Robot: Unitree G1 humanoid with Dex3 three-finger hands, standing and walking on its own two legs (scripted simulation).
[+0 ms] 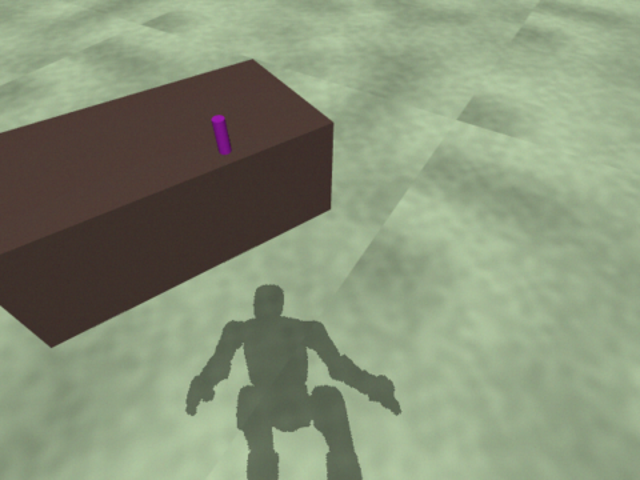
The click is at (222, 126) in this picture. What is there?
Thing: slim round
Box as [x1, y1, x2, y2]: [211, 115, 231, 154]
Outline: 216,115 212,117 211,120 218,149 220,153 226,154 231,150 224,117 221,115
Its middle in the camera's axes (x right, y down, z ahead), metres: -0.32 -0.36 +1.27
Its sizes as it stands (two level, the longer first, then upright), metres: 0.042 0.042 0.124
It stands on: a support 0.45 m high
